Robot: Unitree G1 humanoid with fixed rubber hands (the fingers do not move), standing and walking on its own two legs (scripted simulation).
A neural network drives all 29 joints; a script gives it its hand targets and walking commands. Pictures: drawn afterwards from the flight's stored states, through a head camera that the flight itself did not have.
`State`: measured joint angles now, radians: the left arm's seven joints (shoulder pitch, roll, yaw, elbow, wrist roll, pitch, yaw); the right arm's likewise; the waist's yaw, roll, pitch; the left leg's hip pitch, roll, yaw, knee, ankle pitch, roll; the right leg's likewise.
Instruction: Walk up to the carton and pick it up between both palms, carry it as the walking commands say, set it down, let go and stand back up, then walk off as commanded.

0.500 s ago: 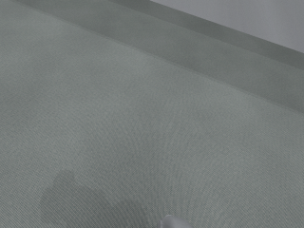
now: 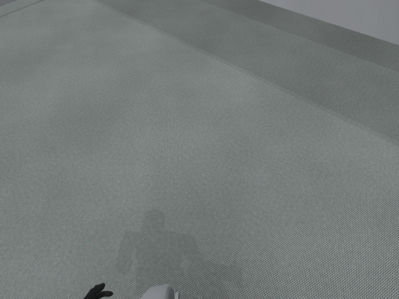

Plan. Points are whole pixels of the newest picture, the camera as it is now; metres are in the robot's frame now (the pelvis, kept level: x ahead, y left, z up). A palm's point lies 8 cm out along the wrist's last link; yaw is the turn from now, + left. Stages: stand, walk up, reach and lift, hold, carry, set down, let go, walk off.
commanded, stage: walk off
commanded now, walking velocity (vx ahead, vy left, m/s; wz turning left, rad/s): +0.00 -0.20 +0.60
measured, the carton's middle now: out of the picture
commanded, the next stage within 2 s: stand in 1.18 s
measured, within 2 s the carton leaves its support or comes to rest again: rests again in 0.28 s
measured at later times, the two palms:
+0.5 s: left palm out of the picture +0.04 +0.18 -0.13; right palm (374, 294) +0.15 -0.34 -0.11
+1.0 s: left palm out of the picture +0.01 +0.03 -0.15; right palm (346, 216) +0.31 -0.35 -0.12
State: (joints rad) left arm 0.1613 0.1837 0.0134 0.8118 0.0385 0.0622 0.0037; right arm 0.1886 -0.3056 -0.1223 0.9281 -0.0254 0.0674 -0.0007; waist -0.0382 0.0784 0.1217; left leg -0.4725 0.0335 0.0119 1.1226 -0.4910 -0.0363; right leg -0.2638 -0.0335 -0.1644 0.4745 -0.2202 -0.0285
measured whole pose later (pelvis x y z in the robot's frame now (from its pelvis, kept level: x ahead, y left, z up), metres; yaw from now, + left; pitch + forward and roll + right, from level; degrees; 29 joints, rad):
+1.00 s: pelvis +0.10 -0.20 -0.01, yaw +37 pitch +0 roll -2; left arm 0.20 0.23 0.03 0.87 0.03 0.10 0.01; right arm 0.17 -0.18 -0.05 0.87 -0.03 0.03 -0.01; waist -0.02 -0.04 0.13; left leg -0.27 0.01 0.07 0.60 -0.34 0.06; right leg -0.41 -0.04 -0.12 1.02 -0.46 0.06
